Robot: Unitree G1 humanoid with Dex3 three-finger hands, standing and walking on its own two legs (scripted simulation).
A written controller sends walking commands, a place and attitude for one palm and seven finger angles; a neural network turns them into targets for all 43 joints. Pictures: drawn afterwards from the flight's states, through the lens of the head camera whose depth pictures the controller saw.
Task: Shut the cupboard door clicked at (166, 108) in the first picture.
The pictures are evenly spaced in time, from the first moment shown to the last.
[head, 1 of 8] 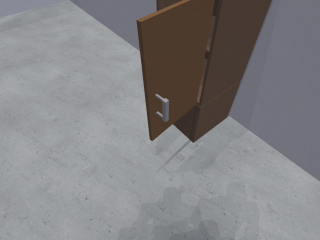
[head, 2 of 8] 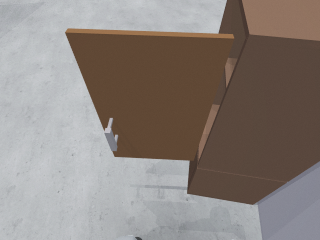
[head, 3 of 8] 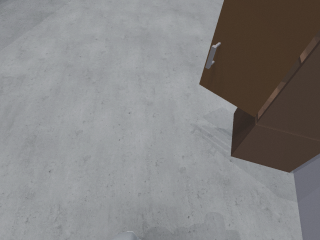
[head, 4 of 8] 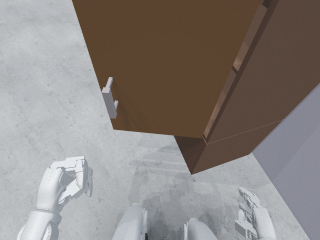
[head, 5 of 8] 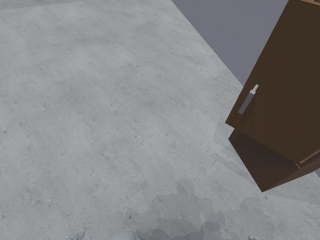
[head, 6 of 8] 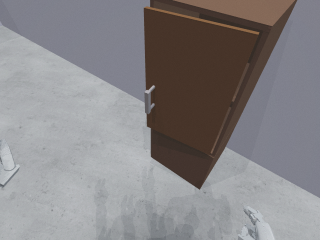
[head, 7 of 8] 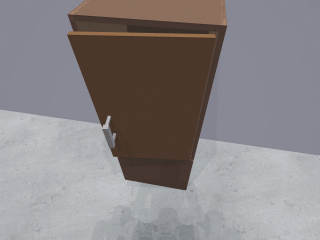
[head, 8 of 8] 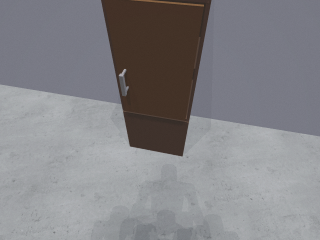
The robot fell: no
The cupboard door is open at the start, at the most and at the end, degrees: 97 97 0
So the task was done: yes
